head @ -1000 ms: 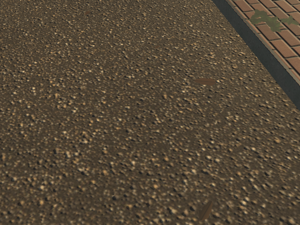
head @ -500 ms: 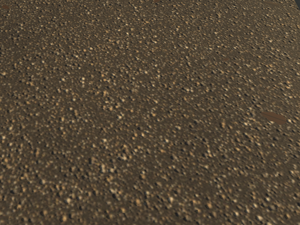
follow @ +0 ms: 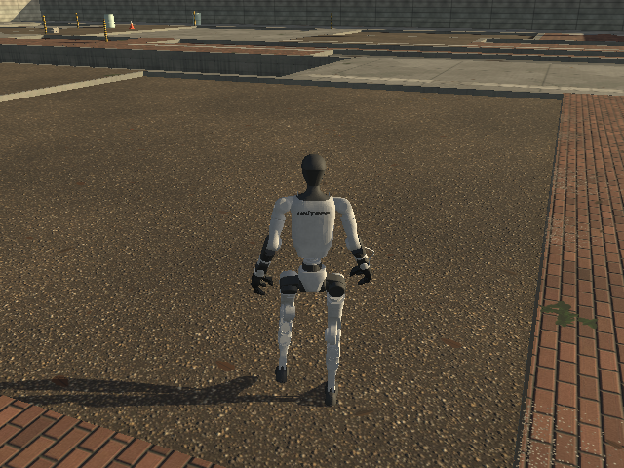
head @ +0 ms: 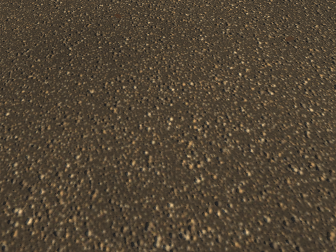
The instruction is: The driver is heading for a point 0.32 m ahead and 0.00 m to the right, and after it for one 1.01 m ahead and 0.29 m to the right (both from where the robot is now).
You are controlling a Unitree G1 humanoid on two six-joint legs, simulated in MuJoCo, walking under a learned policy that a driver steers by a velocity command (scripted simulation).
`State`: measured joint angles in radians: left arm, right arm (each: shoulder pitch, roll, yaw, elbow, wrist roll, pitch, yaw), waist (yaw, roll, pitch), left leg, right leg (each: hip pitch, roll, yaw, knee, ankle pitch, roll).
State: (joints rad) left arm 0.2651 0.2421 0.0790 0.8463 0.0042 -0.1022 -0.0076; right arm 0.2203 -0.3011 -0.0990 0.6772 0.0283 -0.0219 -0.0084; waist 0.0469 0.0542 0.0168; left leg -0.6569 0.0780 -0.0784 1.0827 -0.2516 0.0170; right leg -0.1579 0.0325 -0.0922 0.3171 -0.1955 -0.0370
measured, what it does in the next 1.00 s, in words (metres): walks ahead: left foot, then right foot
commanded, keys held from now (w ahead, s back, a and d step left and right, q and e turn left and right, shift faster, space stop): w+q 0.14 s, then w+e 0.86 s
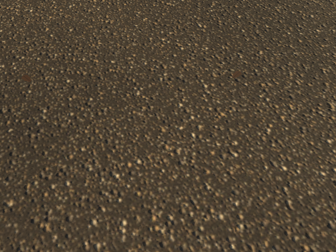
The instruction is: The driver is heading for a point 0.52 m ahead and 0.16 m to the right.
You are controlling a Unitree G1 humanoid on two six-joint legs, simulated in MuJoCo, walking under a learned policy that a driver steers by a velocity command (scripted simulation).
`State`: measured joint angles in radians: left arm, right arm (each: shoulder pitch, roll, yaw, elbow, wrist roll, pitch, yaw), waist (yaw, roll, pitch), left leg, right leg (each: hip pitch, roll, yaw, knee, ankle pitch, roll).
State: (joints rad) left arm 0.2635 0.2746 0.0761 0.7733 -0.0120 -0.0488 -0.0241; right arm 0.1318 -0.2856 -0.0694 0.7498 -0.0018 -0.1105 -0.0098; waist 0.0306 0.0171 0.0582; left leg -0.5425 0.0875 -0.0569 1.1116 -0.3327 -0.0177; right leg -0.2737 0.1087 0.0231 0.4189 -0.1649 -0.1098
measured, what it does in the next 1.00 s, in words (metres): walks ahead, turning right: left foot, then right foot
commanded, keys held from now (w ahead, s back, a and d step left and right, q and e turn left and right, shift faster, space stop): w+e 0.66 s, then no key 0.34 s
